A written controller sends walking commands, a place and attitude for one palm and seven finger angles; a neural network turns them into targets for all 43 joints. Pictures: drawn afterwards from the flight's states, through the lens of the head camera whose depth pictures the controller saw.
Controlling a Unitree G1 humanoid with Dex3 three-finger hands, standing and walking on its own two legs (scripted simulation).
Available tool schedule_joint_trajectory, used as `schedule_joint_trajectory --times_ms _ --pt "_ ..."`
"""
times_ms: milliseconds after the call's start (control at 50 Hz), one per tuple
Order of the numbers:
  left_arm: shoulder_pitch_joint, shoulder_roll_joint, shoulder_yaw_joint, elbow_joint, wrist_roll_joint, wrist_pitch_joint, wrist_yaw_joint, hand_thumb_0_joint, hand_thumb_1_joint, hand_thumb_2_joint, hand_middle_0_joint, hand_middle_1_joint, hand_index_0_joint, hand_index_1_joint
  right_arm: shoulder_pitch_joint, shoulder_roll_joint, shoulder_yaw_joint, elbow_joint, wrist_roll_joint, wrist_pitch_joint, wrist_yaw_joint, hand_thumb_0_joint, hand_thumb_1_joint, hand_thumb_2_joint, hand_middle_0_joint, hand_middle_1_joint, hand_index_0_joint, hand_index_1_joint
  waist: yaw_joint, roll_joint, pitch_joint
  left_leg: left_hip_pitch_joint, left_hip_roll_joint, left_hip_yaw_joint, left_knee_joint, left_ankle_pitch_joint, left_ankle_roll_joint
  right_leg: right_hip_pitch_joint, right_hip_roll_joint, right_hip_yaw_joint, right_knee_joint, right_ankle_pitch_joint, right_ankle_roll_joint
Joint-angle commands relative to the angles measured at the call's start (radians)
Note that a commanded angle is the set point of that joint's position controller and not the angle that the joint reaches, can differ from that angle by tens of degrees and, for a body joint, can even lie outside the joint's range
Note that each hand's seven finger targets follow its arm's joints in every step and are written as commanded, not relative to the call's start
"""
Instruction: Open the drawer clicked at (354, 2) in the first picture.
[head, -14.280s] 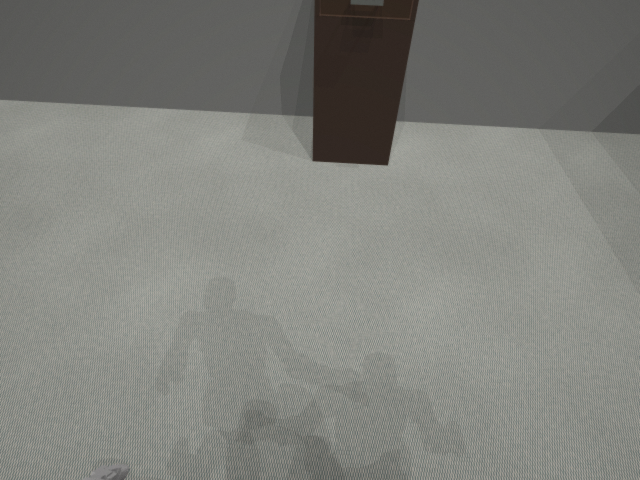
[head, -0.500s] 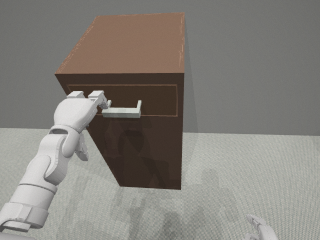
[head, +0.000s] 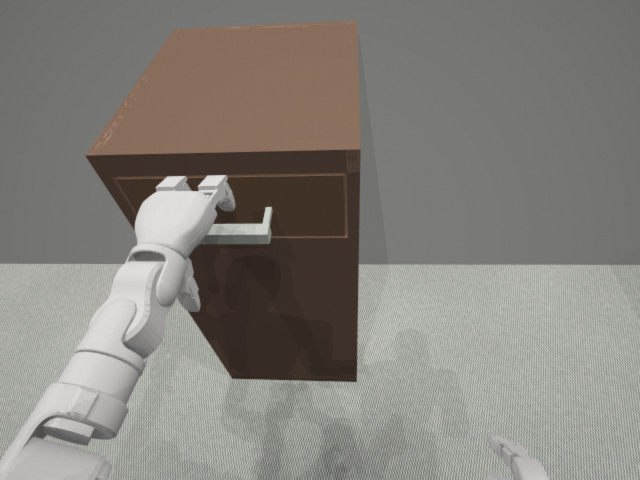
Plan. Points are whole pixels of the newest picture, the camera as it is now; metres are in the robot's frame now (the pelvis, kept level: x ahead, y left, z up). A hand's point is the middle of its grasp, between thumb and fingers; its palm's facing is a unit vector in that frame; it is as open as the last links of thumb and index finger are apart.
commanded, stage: move the hooked fingers above the handle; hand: left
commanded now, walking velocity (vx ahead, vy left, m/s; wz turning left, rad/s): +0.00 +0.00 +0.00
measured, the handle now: (233, 223) +0.48 +0.19 +0.02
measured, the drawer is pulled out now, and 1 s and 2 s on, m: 0.00 0.00 0.00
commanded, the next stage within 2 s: lower the fingers behind the handle in 1.32 s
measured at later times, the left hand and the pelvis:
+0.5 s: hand (218, 224) +0.43 +0.19 +0.08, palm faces +0.02 -0.05 -1.00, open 13.8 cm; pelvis +0.01 +0.00 +0.00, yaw -1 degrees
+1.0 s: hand (211, 226) +0.42 +0.19 +0.09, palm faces +0.01 -0.03 -1.00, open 13.8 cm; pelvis +0.00 +0.00 +0.00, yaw +0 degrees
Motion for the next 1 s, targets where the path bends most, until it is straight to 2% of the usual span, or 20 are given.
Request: schedule_joint_trajectory --times_ms 0,80,100,120,160,280,300,340,400,420,520,540,560,680,720,740,820,880,920,980 --pt "-0.4 0.232 0.14 -0.165 0.016 0.023 0.061 0.0 -0.5 0.3 -0.3 -1.2 -0.3 -1.2 -0.055 -0.113 -0.042 -0.132 0.001 -0.031 -0.002 0.0 -0.9 -0.9 0.2 0.3 0.2 0.3 0.001 -0.05 -0.329 0.049 0.002 0.025 -0.014 0.385 0.004 0.218 -0.021 0.01 -0.024 0.364 -0.004" --pt "-0.445 0.162 0.068 -0.1 0.018 0.04 0.048 0.0 -0.5 0.3 -0.3 -1.2 -0.3 -1.2 -0.043 -0.111 -0.042 -0.13 0.005 -0.026 -0.003 0.0 -0.9 -0.9 0.2 0.3 0.2 0.3 -0.024 -0.068 -0.294 0.052 0.007 0.026 0.0 0.374 0.007 0.164 -0.018 0.003 -0.024 0.356 -0.003" --pt "-0.46 0.182 0.083 -0.091 0.022 0.039 0.045 0.0 -0.5 0.3 -0.3 -1.2 -0.3 -1.2 -0.035 -0.116 -0.044 -0.128 0.004 -0.024 -0.003 0.0 -0.9 -0.9 0.2 0.3 0.2 0.3 -0.026 -0.085 -0.307 0.046 0.006 0.02 0.0 0.371 0.005 0.169 -0.016 0.002 -0.021 0.341 -0.004" --pt "-0.485 0.159 0.056 -0.096 0.022 0.035 0.042 0.0 -0.5 0.3 -0.3 -1.2 -0.3 -1.2 -0.035 -0.113 -0.043 -0.133 0.004 -0.024 -0.004 0.0 -0.9 -0.9 0.2 0.3 0.2 0.3 -0.028 -0.074 -0.319 0.053 0.005 0.02 0.005 0.366 0.008 0.162 -0.018 0.004 -0.019 0.339 -0.004" --pt "-0.514 0.162 0.058 -0.111 0.026 0.021 0.045 0.0 -0.5 0.3 -0.3 -1.2 -0.3 -1.2 -0.023 -0.112 -0.048 -0.131 0.0 -0.026 -0.003 0.0 -0.9 -0.9 0.2 0.3 0.2 0.3 -0.028 -0.059 -0.355 0.073 0.008 0.017 0.018 0.407 0.006 0.162 -0.017 0.002 -0.005 0.368 -0.006" --pt "-0.559 0.145 0.057 -0.042 0.035 0.009 0.078 0.0 -0.5 0.3 -0.3 -1.2 -0.3 -1.2 0.01 -0.11 -0.053 -0.115 -0.003 -0.021 0.003 0.0 -0.9 -0.9 0.2 0.3 0.2 0.3 -0.027 -0.061 -0.37 0.059 0.01 0.011 0.035 0.439 -0.002 0.14 -0.012 -0.003 0.015 0.378 -0.01" --pt "-0.549 0.177 0.089 -0.022 0.04 0.011 0.088 0.0 -0.5 0.3 -0.3 -1.2 -0.3 -1.2 0.011 -0.114 -0.056 -0.113 -0.004 -0.019 0.003 0.0 -0.9 -0.9 0.2 0.3 0.2 0.3 -0.021 -0.062 -0.373 0.047 0.01 0.012 0.036 0.442 -0.004 0.147 -0.012 -0.003 0.019 0.377 -0.012" --pt "-0.564 0.154 0.075 -0.008 0.04 0.016 0.103 0.0 -0.5 0.3 -0.3 -1.2 -0.3 -1.2 0.019 -0.11 -0.057 -0.109 -0.004 -0.018 0.007 0.0 -0.9 -0.9 0.2 0.3 0.2 0.3 -0.023 -0.059 -0.381 0.047 0.014 0.013 0.04 0.465 -0.004 0.147 -0.012 -0.004 0.025 0.4 -0.012" --pt "-0.548 0.206 0.125 0.037 0.05 0.035 0.119 0.0 -0.5 0.3 -0.3 -1.2 -0.3 -1.2 0.026 -0.12 -0.059 -0.102 -0.007 -0.012 0.006 0.0 -0.9 -0.9 0.2 0.3 0.2 0.3 -0.015 -0.085 -0.397 0.014 0.011 0.024 0.039 0.467 -0.001 0.185 -0.013 0.005 0.028 0.433 -0.01" --pt "-0.559 0.173 0.093 0.033 0.047 0.04 0.12 0.0 -0.5 0.3 -0.3 -1.2 -0.3 -1.2 0.024 -0.115 -0.057 -0.109 -0.005 -0.013 0.008 0.0 -0.9 -0.9 0.2 0.3 0.2 0.3 -0.02 -0.073 -0.402 0.012 0.01 0.027 0.039 0.459 0.002 0.186 -0.015 0.007 0.028 0.437 -0.008" --pt "-0.493 0.183 0.106 -0.009 0.039 0.041 0.102 0.0 -0.5 0.3 -0.3 -1.2 -0.3 -1.2 0.022 -0.119 -0.064 -0.122 -0.002 -0.011 0.011 0.0 -0.9 -0.9 0.2 0.3 0.2 0.3 -0.014 -0.068 -0.414 0.015 0.013 0.028 0.037 0.484 0.008 0.216 -0.017 0.013 0.028 0.47 -0.006" --pt "-0.471 0.153 0.082 -0.026 0.033 0.04 0.095 0.0 -0.5 0.3 -0.3 -1.2 -0.3 -1.2 0.017 -0.116 -0.066 -0.129 -0.002 -0.013 0.011 0.0 -0.9 -0.9 0.2 0.3 0.2 0.3 -0.018 -0.075 -0.404 0.024 0.012 0.035 0.037 0.471 0.012 0.212 -0.016 0.014 0.02 0.474 -0.002" --pt "-0.465 0.185 0.109 -0.022 0.033 0.038 0.094 0.0 -0.5 0.3 -0.3 -1.2 -0.3 -1.2 0.018 -0.12 -0.064 -0.124 -0.001 -0.013 0.01 0.0 -0.9 -0.9 0.2 0.3 0.2 0.3 -0.018 -0.085 -0.382 0.014 0.014 0.032 0.031 0.457 0.012 0.21 -0.016 0.016 0.015 0.466 -0.003" --pt "-0.487 0.176 0.091 -0.065 0.028 0.014 0.091 0.0 -0.5 0.3 -0.3 -1.2 -0.3 -1.2 0.006 -0.115 -0.063 -0.121 0.002 -0.022 0.0 0.0 -0.9 -0.9 0.2 0.3 0.2 0.3 -0.027 -0.075 -0.348 0.016 0.007 0.037 0.018 0.373 0.016 0.187 -0.018 0.021 -0.006 0.395 0.0" --pt "-0.537 0.202 0.106 -0.036 0.033 0.008 0.101 0.0 -0.5 0.3 -0.3 -1.2 -0.3 -1.2 0.01 -0.116 -0.061 -0.109 0.006 -0.027 -0.004 0.0 -0.9 -0.9 0.2 0.3 0.2 0.3 -0.034 -0.077 -0.315 0.008 0.009 0.03 0.008 0.325 0.014 0.16 -0.016 0.015 -0.015 0.324 -0.004" --pt "-0.539 0.174 0.08 -0.018 0.032 0.009 0.102 0.0 -0.5 0.3 -0.3 -1.2 -0.3 -1.2 0.006 -0.113 -0.06 -0.109 0.007 -0.03 -0.007 0.0 -0.9 -0.9 0.2 0.3 0.2 0.3 -0.038 -0.081 -0.309 0.012 0.006 0.034 0.01 0.312 0.017 0.149 -0.016 0.018 -0.021 0.313 -0.002" --pt "-0.651 0.182 0.068 -0.006 0.043 -0.002 0.114 0.0 -0.5 0.3 -0.3 -1.2 -0.3 -1.2 0.014 -0.111 -0.062 -0.097 0.005 -0.039 -0.014 0.0 -0.9 -0.9 0.2 0.3 0.2 0.3 -0.046 -0.024 -0.358 0.043 0.004 0.028 0.012 0.306 0.013 0.136 -0.017 0.015 -0.019 0.282 -0.007" --pt "-0.649 0.151 0.048 0.093 0.033 0.005 0.109 0.0 -0.5 0.3 -0.3 -1.2 -0.3 -1.2 0.021 -0.111 -0.057 -0.09 0.007 -0.039 -0.017 0.0 -0.9 -0.9 0.2 0.3 0.2 0.3 -0.053 -0.068 -0.318 0.021 0.004 0.03 0.009 0.279 0.013 0.121 -0.018 0.011 -0.028 0.27 -0.003" --pt "-0.647 0.18 0.07 0.157 0.035 0.009 0.099 0.0 -0.5 0.3 -0.3 -1.2 -0.3 -1.2 0.027 -0.118 -0.052 -0.089 0.007 -0.033 -0.021 0.0 -0.9 -0.9 0.2 0.3 0.2 0.3 -0.051 -0.102 -0.31 -0.013 0.001 0.031 0.005 0.259 0.015 0.134 -0.021 0.012 -0.029 0.26 -0.001" --pt "-0.655 0.153 0.047 0.17 0.039 0.001 0.087 0.0 -0.5 0.3 -0.3 -1.2 -0.3 -1.2 0.025 -0.114 -0.052 -0.101 0.004 -0.032 -0.019 0.0 -0.9 -0.9 0.2 0.3 0.2 0.3 -0.048 -0.085 -0.316 -0.014 0.002 0.038 0.009 0.272 0.015 0.137 -0.024 0.014 -0.025 0.284 -0.002"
